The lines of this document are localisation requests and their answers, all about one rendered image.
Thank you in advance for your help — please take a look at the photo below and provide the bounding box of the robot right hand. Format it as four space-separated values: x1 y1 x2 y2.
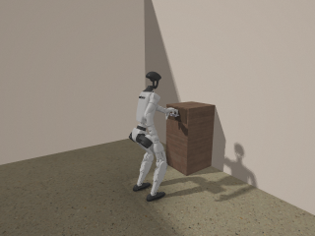
154 142 165 163

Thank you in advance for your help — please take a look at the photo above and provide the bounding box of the left robot forearm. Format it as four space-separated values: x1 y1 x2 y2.
156 105 169 114

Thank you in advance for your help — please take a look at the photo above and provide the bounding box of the robot right foot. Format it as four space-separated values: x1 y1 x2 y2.
146 192 165 202

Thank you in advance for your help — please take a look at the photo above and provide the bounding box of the cabinet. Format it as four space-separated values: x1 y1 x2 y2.
165 101 216 176

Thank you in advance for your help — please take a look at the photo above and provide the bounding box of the drawer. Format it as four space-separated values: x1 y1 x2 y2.
167 106 188 124

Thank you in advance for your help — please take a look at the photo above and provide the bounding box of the robot right upper arm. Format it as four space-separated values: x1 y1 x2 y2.
143 92 160 121

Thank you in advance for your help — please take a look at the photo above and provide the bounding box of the robot foot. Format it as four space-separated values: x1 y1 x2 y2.
146 192 165 202
133 182 151 192

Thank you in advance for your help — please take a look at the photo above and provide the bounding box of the robot left foot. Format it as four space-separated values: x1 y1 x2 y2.
133 182 151 192

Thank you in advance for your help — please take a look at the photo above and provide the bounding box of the robot left hand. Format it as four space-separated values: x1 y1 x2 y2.
165 107 178 120

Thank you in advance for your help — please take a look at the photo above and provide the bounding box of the right robot forearm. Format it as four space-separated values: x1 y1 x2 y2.
146 113 159 144

